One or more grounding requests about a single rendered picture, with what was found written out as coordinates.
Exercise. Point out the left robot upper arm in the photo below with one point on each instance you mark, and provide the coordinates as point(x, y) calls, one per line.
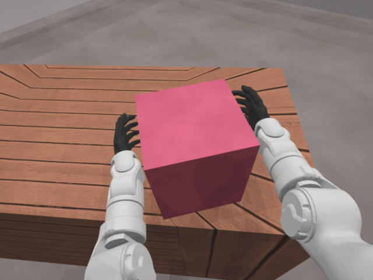
point(129, 261)

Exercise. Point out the carton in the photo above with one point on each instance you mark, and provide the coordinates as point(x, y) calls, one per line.
point(198, 148)

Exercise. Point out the pedestal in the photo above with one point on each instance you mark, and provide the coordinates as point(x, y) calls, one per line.
point(57, 127)

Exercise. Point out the right robot upper arm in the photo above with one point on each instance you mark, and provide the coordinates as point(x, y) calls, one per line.
point(327, 224)

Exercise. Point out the robot right hand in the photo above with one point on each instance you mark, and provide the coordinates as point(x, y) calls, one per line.
point(254, 107)

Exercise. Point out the robot left hand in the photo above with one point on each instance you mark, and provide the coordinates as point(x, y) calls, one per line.
point(121, 139)

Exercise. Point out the robot right forearm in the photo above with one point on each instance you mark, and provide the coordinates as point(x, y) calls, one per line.
point(284, 162)

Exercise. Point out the robot left forearm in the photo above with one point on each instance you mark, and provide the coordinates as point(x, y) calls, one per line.
point(125, 204)

